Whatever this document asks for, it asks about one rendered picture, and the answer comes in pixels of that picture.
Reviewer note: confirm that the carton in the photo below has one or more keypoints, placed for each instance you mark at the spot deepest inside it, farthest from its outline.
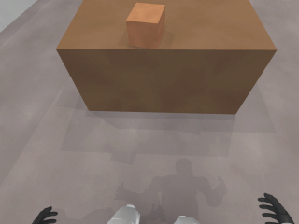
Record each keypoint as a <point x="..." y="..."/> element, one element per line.
<point x="145" y="25"/>

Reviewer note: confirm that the right robot hand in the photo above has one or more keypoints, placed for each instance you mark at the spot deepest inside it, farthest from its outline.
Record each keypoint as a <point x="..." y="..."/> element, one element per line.
<point x="281" y="215"/>

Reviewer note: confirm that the pedestal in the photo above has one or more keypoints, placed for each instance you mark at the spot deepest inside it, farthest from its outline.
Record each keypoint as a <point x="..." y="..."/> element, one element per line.
<point x="211" y="55"/>

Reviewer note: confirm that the left robot thigh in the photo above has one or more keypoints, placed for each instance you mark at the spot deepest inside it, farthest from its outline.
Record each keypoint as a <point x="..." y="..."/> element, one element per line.
<point x="125" y="215"/>

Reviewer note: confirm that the left robot hand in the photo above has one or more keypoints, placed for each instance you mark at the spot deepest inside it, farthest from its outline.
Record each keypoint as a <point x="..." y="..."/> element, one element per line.
<point x="44" y="214"/>

